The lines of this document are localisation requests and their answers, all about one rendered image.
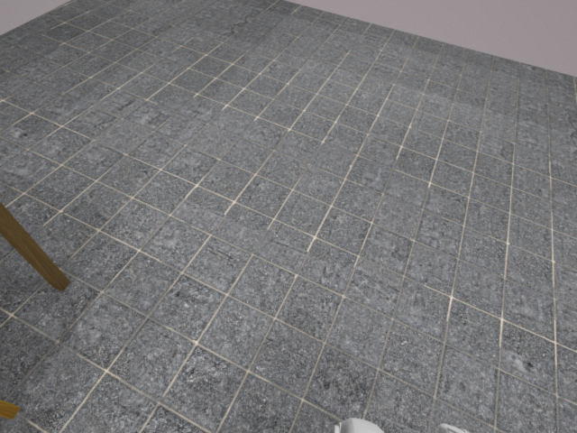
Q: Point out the chair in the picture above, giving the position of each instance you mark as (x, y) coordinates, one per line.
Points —
(8, 410)

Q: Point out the table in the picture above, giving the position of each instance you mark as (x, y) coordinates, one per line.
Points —
(22, 242)

